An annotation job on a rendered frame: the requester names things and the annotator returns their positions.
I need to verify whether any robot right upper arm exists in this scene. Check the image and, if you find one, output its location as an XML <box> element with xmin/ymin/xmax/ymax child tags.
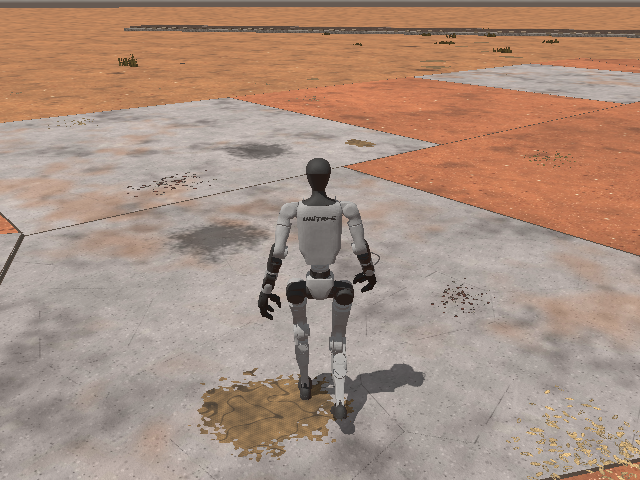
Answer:
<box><xmin>340</xmin><ymin>201</ymin><xmax>368</xmax><ymax>255</ymax></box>

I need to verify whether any left robot shin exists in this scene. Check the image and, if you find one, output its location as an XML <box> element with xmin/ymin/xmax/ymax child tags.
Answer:
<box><xmin>293</xmin><ymin>324</ymin><xmax>309</xmax><ymax>387</ymax></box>

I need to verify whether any robot left forearm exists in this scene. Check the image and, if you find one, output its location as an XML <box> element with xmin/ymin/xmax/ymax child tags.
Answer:
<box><xmin>261</xmin><ymin>243</ymin><xmax>282</xmax><ymax>294</ymax></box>

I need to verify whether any left robot hand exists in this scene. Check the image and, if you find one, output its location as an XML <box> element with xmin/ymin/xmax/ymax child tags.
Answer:
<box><xmin>258</xmin><ymin>291</ymin><xmax>281</xmax><ymax>320</ymax></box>

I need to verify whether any robot left upper arm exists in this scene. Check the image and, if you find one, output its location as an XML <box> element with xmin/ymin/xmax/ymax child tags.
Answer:
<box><xmin>272</xmin><ymin>202</ymin><xmax>298</xmax><ymax>259</ymax></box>

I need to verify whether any robot right forearm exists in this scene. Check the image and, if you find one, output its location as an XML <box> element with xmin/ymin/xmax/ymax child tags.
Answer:
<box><xmin>357</xmin><ymin>239</ymin><xmax>375</xmax><ymax>276</ymax></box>

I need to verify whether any robot shin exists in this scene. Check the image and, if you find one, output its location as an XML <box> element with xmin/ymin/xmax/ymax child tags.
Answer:
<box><xmin>331</xmin><ymin>337</ymin><xmax>347</xmax><ymax>407</ymax></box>
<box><xmin>293</xmin><ymin>324</ymin><xmax>309</xmax><ymax>387</ymax></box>

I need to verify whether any right robot shin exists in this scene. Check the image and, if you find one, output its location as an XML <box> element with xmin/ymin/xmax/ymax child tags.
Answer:
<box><xmin>331</xmin><ymin>337</ymin><xmax>347</xmax><ymax>407</ymax></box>

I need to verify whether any right robot hand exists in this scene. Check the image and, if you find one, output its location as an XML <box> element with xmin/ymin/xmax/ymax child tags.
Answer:
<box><xmin>353</xmin><ymin>272</ymin><xmax>377</xmax><ymax>293</ymax></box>

